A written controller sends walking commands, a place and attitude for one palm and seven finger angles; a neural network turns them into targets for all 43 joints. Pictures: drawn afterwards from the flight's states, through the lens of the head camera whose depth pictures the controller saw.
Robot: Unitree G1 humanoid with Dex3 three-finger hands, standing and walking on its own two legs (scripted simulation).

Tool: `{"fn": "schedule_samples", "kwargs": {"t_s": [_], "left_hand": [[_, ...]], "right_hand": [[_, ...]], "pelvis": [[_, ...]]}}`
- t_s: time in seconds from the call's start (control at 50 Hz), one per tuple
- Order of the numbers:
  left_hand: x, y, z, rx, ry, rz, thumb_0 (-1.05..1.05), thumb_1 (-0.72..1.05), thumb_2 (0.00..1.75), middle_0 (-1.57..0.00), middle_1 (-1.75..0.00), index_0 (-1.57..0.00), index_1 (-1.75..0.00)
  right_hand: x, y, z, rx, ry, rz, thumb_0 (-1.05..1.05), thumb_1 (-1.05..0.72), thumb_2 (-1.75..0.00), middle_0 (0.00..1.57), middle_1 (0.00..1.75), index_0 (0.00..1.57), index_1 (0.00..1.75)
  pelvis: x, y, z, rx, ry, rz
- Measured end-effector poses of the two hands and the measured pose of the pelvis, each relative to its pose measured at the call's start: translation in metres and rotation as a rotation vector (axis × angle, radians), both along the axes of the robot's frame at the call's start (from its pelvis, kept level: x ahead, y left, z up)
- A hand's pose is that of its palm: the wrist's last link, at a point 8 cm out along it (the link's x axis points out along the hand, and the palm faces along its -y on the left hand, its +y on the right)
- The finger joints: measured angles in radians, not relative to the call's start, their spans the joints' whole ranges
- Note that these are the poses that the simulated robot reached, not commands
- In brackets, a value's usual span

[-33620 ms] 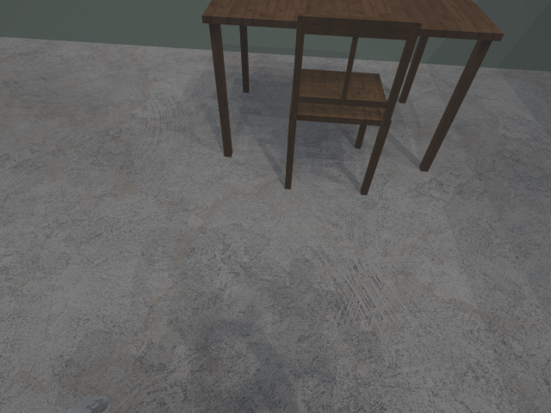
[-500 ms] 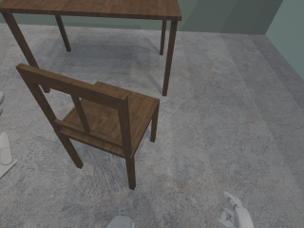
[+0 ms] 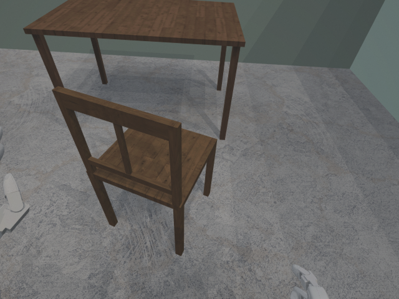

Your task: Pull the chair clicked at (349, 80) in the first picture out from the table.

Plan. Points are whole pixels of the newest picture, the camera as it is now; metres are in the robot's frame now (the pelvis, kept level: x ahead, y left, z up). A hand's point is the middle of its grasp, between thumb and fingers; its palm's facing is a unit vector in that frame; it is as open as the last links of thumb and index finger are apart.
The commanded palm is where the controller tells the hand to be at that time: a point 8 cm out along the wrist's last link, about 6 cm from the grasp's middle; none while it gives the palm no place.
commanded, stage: stop stepping back and stand still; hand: left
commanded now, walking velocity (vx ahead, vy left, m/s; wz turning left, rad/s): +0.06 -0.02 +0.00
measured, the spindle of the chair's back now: (123, 149) +0.59 +0.28 -0.11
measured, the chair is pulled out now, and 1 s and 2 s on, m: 0.60 0.60 0.60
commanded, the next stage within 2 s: let the arm hang, fingers relaxed in 0.02 s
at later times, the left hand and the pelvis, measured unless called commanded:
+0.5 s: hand out of the picture +0.06 +0.18 -0.17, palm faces +0.09 -0.98 -0.18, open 6.8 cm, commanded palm none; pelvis +0.02 +0.00 +0.01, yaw +2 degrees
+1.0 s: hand out of the picture +0.01 +0.15 -0.16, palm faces +0.07 -0.98 -0.17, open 7.4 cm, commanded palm none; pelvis +0.01 -0.01 +0.01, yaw +2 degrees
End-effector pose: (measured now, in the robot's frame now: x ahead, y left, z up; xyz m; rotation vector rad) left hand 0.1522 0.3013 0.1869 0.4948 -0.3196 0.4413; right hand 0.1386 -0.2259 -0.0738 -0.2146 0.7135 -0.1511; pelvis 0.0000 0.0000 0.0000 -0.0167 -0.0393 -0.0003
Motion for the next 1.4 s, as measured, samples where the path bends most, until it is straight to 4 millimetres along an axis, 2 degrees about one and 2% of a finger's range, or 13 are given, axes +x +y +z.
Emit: {"fn": "schedule_samples", "kwargs": {"t_s": [0.14,0.18,0.22,0.26,0.32,0.38,0.44,0.54,0.62,0.7,0.8,0.98,1.4], "left_hand": [[0.017,0.001,-0.010,0.021,0.063,-0.003,0.01,0.89,0.90,-0.21,-0.31,-0.20,-0.30],[0.032,0.004,-0.052,-0.045,0.235,-0.003,0.01,0.89,0.90,-0.20,-0.30,-0.20,-0.30],[0.042,0.003,-0.117,-0.184,0.483,0.021,0.00,0.90,0.90,-0.20,-0.30,-0.20,-0.30],[0.036,-0.009,-0.188,-0.324,0.750,0.036,0.00,0.90,0.90,-0.19,-0.30,-0.19,-0.29],[-0.001,-0.047,-0.274,-0.489,1.121,0.019,0.01,0.91,0.90,-0.19,-0.30,-0.19,-0.29],[-0.054,-0.088,-0.320,-0.622,1.393,-0.001,0.01,0.92,0.90,-0.19,-0.30,-0.19,-0.29],[-0.080,-0.079,-0.327,-0.675,1.420,0.100,-0.05,1.02,0.89,-0.21,-0.30,-0.20,-0.29],[-0.124,-0.064,-0.326,-0.644,1.558,0.174,-0.04,1.00,0.89,-0.21,-0.30,-0.20,-0.29],[-0.150,-0.059,-0.320,-0.627,1.635,0.227,-0.02,0.96,0.90,-0.20,-0.30,-0.20,-0.29],[-0.164,-0.061,-0.316,-0.623,1.664,0.249,0.00,0.93,0.90,-0.20,-0.30,-0.20,-0.29],[-0.166,-0.073,-0.316,-0.638,1.659,0.236,0.00,0.92,0.90,-0.20,-0.30,-0.19,-0.29],[-0.153,-0.100,-0.321,-0.671,1.625,0.174,0.01,0.91,0.90,-0.20,-0.30,-0.20,-0.29],[-0.159,-0.107,-0.323,-0.690,1.635,0.193,0.01,0.91,0.90,-0.20,-0.30,-0.20,-0.29]], "right_hand": [[0.011,0.006,-0.003,0.019,0.002,0.017,0.01,-0.90,-0.90,0.20,0.30,0.21,0.30],[0.013,0.003,-0.018,0.034,0.063,0.042,0.01,-0.90,-0.90,0.20,0.30,0.21,0.30],[0.010,0.001,-0.033,0.039,0.147,0.049,0.01,-0.90,-0.90,0.20,0.30,0.21,0.30],[0.002,0.000,-0.043,0.040,0.221,0.044,0.01,-0.91,-0.90,0.20,0.30,0.20,0.30],[-0.017,-0.002,-0.047,0.034,0.310,0.016,0.01,-0.91,-0.90,0.20,0.30,0.20,0.30],[-0.044,-0.005,-0.046,0.019,0.407,-0.019,0.01,-0.91,-0.90,0.20,0.30,0.20,0.30],[-0.072,-0.007,-0.046,0.002,0.528,-0.029,0.01,-0.91,-0.90,0.20,0.30,0.20,0.30],[-0.107,-0.008,-0.050,0.014,0.657,-0.059,0.01,-0.91,-0.90,0.20,0.30,0.20,0.30],[-0.123,-0.006,-0.055,0.040,0.696,-0.075,0.01,-0.91,-0.90,0.20,0.30,0.20,0.30],[-0.130,-0.001,-0.060,0.067,0.707,-0.076,0.01,-0.91,-0.90,0.20,0.30,0.20,0.30],[-0.131,0.006,-0.065,0.095,0.701,-0.068,0.01,-0.91,-0.90,0.20,0.30,0.20,0.30],[-0.131,0.012,-0.067,0.120,0.681,-0.070,0.01,-0.91,-0.90,0.20,0.30,0.20,0.30],[-0.147,0.002,-0.064,0.107,0.729,-0.093,0.00,-0.91,-0.90,0.20,0.30,0.20,0.30]], "pelvis": [[0.011,-0.001,-0.001,-0.001,0.014,0.020],[0.013,0.000,-0.004,0.000,0.033,0.032],[0.015,0.003,-0.006,0.003,0.042,0.041],[0.017,0.005,-0.007,0.009,0.040,0.044],[0.020,0.005,-0.006,0.019,0.028,0.038],[0.021,0.004,-0.002,0.016,0.021,0.029],[0.021,-0.001,0.002,0.006,0.023,0.040],[0.023,-0.003,0.006,0.001,0.022,0.044],[0.023,-0.003,0.008,0.004,0.017,0.043],[0.021,-0.003,0.009,0.008,0.010,0.041],[0.018,-0.004,0.009,0.012,0.004,0.040],[0.015,-0.008,0.009,0.016,0.006,0.035],[0.016,-0.016,0.009,0.014,0.008,0.041]]}}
